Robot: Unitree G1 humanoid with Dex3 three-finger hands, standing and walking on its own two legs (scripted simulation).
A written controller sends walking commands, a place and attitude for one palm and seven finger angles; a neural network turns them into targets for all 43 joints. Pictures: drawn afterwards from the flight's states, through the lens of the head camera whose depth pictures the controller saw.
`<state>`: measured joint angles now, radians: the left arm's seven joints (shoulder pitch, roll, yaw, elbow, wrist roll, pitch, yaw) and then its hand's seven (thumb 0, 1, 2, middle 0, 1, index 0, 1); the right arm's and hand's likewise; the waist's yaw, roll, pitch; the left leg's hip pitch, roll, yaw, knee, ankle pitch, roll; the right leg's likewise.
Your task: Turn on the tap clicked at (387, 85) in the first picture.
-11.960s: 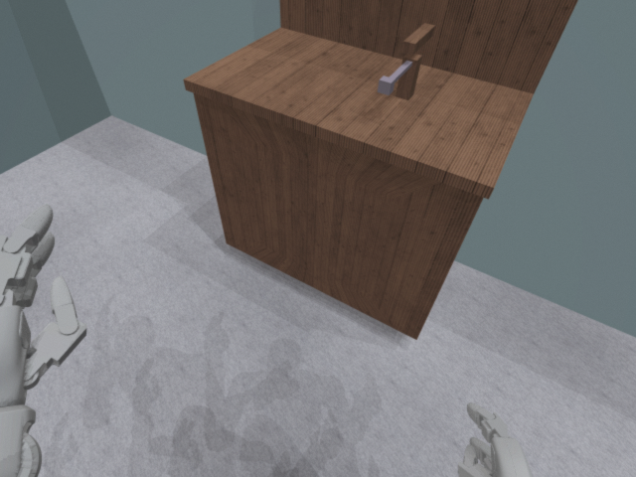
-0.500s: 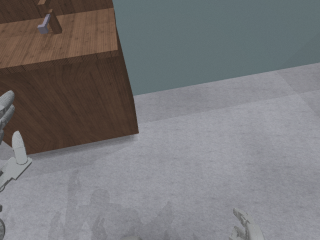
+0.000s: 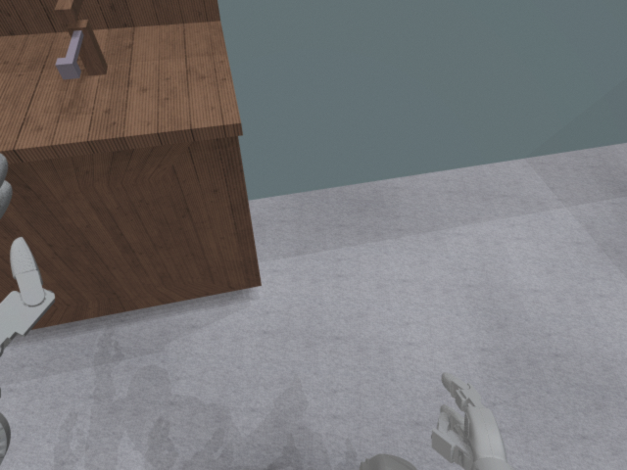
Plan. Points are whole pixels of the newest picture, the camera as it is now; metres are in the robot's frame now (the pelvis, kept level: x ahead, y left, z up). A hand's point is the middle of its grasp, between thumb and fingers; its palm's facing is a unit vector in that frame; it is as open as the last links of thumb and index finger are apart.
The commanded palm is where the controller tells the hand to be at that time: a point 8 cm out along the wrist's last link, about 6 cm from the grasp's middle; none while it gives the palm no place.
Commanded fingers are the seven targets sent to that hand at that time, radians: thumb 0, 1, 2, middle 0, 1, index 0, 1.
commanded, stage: take the last steps up to it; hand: left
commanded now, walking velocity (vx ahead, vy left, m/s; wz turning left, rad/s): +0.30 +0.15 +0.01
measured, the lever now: (68, 68) +0.73 +0.49 +0.10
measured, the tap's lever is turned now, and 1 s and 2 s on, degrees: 0 0 0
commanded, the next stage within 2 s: come to a stop and stand still in 1.14 s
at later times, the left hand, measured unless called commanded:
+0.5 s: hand (36, 203) +0.33 +0.30 +0.18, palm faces +0.40 -0.80 -0.45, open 7.4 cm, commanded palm +0.28 +0.35 +0.19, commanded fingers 0.00 0.90 0.90 -0.20 -0.30 -0.20 -0.30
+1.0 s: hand (73, 137) +0.44 +0.31 +0.18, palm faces +0.40 -0.81 -0.44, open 7.4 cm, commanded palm +0.38 +0.36 +0.19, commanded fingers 0.00 0.90 0.90 -0.20 -0.30 -0.20 -0.30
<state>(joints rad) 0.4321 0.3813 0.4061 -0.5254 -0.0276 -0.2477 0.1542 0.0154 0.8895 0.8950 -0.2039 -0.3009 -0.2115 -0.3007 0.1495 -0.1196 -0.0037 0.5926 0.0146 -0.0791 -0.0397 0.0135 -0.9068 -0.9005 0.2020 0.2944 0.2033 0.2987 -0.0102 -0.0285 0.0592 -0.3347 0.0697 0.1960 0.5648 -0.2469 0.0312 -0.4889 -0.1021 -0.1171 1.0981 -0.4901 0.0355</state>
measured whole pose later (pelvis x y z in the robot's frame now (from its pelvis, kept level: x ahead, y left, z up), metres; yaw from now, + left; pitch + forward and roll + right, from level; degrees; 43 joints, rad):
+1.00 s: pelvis +0.21 +0.08 +0.00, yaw -2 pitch +0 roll +1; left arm 0.44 0.32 0.36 -0.46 -0.02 -0.21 0.15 0.01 0.89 0.89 -0.21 -0.30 -0.21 -0.30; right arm 0.18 -0.21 0.01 0.66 0.00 -0.03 -0.05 0.02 -0.90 -0.90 0.21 0.30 0.21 0.30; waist 0.02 0.03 0.07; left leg -0.45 0.04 0.07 1.06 -0.43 -0.03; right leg -0.29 -0.05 -0.17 0.58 -0.30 -0.06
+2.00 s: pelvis +0.23 +0.11 +0.01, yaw -3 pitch -1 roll +1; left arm 0.47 0.37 0.35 -0.49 -0.01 -0.20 0.17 0.01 0.89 0.89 -0.21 -0.30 -0.21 -0.30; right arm 0.22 -0.22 0.00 0.58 0.00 -0.04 -0.09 0.01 -0.91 -0.90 0.20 0.29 0.20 0.30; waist 0.02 -0.03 0.04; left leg -0.23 0.01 0.05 0.52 -0.26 0.01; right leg -0.32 -0.01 -0.11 0.53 -0.24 0.00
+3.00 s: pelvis +0.28 +0.14 +0.01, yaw -4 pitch +0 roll -1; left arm 0.35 0.33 0.36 -0.43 -0.04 -0.26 0.10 0.02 0.89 0.90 -0.20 -0.30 -0.21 -0.30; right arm 0.22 -0.18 0.04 0.59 -0.01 -0.17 0.00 0.02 -0.90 -0.90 0.21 0.30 0.21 0.30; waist 0.04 -0.04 0.03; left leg -0.18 -0.04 0.04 0.50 -0.32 0.06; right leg -0.25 0.00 -0.05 0.48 -0.22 0.00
